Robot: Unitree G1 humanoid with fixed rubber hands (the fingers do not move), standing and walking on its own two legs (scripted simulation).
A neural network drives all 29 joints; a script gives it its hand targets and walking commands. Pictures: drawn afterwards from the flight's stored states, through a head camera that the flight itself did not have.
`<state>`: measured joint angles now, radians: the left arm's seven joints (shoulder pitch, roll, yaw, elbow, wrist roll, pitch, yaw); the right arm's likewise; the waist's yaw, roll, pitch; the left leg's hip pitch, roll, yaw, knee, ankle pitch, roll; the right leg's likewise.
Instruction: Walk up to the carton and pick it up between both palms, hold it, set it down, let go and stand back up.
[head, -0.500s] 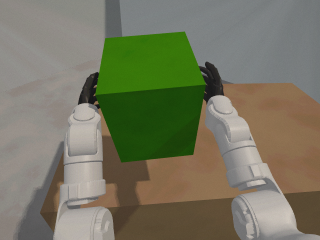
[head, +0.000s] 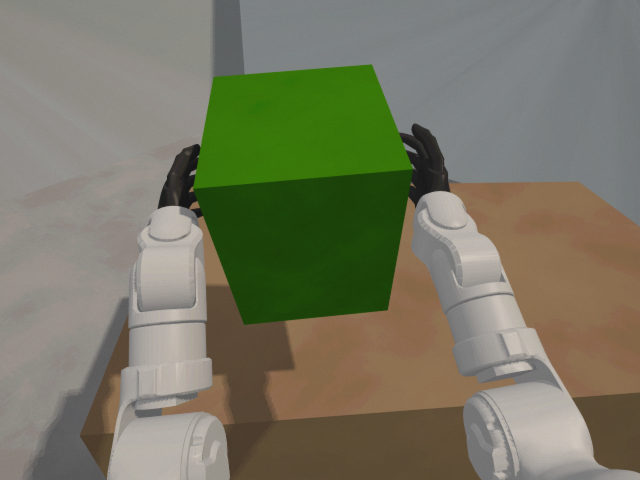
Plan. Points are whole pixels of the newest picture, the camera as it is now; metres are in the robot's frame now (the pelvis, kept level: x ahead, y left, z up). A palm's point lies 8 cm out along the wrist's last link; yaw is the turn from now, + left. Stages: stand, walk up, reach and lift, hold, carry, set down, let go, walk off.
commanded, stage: hold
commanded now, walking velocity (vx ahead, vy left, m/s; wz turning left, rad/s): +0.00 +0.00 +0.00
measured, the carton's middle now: (305, 199) +0.41 +0.02 +0.21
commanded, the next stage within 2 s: none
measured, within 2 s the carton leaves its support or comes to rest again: neither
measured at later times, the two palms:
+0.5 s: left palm (184, 233) +0.35 +0.17 +0.20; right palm (422, 214) +0.36 -0.12 +0.22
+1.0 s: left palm (187, 242) +0.35 +0.17 +0.19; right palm (420, 222) +0.36 -0.12 +0.21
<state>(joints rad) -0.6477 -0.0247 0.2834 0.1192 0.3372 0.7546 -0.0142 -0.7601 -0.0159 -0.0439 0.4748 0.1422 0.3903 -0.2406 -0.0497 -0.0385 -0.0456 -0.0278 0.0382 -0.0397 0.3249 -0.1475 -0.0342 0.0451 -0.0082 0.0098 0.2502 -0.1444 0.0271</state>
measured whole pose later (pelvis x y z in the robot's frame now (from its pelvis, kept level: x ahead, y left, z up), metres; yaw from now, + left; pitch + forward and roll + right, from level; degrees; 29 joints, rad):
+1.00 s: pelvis -0.01 +0.00 +0.00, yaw +0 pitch -10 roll -1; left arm -0.64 -0.03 0.29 0.18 0.37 0.80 -0.02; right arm -0.77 -0.01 -0.04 0.58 0.14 0.41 -0.24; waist -0.05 -0.04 0.03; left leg -0.02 0.04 -0.04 0.32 -0.13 -0.03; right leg 0.05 -0.01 0.01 0.25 -0.14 0.03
